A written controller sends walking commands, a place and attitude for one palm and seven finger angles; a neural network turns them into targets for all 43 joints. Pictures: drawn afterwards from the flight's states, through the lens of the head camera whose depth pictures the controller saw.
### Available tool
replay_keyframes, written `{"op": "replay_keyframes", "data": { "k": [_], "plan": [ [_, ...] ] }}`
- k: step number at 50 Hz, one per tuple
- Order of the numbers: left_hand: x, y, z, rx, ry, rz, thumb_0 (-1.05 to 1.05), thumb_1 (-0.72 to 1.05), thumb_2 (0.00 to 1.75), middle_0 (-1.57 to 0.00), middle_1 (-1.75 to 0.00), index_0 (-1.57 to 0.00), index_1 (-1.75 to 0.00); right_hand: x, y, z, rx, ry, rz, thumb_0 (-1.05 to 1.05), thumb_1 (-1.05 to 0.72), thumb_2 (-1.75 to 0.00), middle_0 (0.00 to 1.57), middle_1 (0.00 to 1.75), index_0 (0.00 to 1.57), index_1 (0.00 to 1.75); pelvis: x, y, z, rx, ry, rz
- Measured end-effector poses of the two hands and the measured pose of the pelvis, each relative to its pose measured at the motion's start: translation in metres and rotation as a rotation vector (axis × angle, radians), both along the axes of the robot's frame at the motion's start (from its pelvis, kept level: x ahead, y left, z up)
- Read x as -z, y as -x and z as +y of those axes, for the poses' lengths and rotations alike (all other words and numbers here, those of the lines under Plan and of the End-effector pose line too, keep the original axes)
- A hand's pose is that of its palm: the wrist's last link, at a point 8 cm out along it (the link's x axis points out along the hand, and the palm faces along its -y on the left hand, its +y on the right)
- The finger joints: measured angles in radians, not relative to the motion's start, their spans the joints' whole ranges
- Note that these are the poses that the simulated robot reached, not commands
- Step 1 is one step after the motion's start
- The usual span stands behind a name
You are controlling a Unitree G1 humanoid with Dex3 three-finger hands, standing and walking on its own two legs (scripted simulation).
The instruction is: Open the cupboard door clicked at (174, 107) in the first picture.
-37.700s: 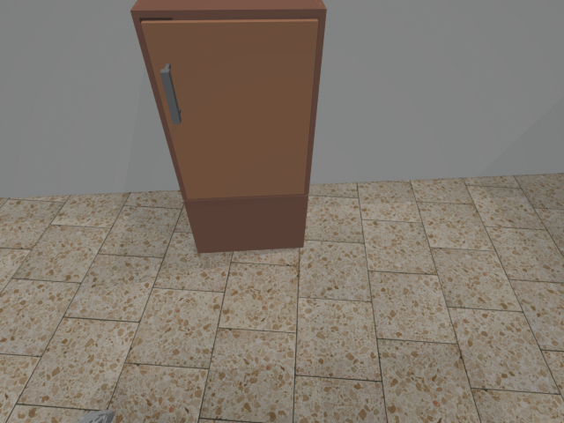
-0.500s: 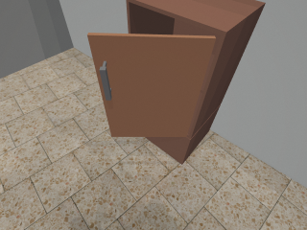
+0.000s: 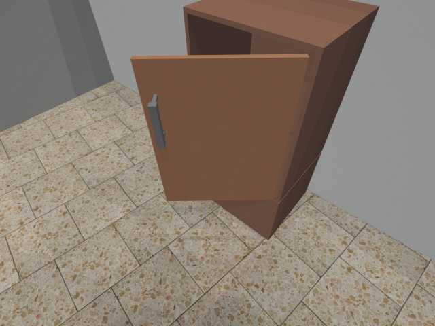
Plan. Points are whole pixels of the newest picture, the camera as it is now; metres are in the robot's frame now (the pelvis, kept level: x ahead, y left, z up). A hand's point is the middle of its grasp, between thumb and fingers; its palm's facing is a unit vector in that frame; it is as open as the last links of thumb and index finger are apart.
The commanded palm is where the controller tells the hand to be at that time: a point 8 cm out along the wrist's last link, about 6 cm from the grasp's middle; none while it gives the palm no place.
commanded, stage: look again from close up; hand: left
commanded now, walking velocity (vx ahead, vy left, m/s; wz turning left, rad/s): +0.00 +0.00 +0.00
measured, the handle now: (158, 122) +0.62 +0.21 +0.02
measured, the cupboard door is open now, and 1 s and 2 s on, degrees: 41 41 41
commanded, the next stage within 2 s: shuffle to correct the standing spot in 0.14 s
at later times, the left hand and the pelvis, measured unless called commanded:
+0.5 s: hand out of the picture +0.01 +0.16 -0.18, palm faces +0.04 -0.98 -0.19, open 7.4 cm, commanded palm none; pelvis +0.03 -0.02 +0.00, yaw +1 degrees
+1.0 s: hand out of the picture +0.15 +0.18 -0.18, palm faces +0.08 -0.98 -0.19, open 7.3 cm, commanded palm none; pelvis +0.12 +0.00 +0.01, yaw +3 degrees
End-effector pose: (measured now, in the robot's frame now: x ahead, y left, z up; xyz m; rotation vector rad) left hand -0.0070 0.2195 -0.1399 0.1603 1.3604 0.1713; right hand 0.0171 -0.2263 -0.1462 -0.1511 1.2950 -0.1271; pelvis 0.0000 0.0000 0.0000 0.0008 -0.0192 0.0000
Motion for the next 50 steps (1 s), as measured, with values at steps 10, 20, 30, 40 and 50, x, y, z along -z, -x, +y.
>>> {"op": "replay_keyframes", "data": {
  "k": [10,20,30,40,50],
  "plan": [
    [-0.001,-0.014,0.003,0.015,0.001,-0.021,0.01,0.91,0.9,-0.2,-0.3,-0.2,-0.3,-0.008,-0.009,-0.007,-0.014,0.016,-0.007,0.01,-0.92,-0.9,0.2,0.3,0.2,0.3,-0.003,-0.001,-0.005,0.003,-0.003,0.006],
    [0.005,-0.012,-0.005,0.009,0.022,0.004,0.01,0.91,0.9,-0.2,-0.3,-0.2,-0.3,-0.006,-0.006,-0.012,-0.013,0.014,0.039,0.01,-0.91,-0.9,0.2,0.3,0.2,0.3,0.0,-0.009,-0.011,-0.01,-0.008,0.011],
    [0.013,0.004,-0.021,-0.087,0.045,0.088,0.0,0.91,0.9,-0.2,-0.3,-0.2,-0.3,0.001,-0.031,-0.015,-0.042,0.008,0.12,0.01,-0.91,-0.9,0.2,0.3,0.2,0.3,0.008,-0.049,-0.017,-0.05,0.016,0.039],
    [0.02,-0.015,-0.012,-0.097,0.097,0.246,0.01,0.91,0.9,-0.2,-0.3,-0.2,-0.3,-0.015,-0.118,0.002,-0.041,0.077,-0.03,0.01,-0.92,-0.9,0.2,0.3,0.2,0.3,0.007,-0.1,0.005,-0.027,0.016,0.024],
    [0.006,-0.145,0.006,-0.051,0.027,-0.002,0.01,0.93,0.9,-0.2,-0.3,-0.2,-0.3,-0.02,-0.124,0.003,-0.033,0.06,0.085,0.01,-0.94,-0.9,0.2,0.3,0.21,0.3,-0.008,-0.119,-0.003,-0.053,0.029,0.027]
  ]
}}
